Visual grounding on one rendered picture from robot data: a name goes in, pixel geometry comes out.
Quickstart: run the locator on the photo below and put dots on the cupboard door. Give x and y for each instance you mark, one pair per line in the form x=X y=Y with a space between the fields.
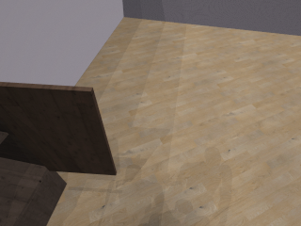
x=61 y=125

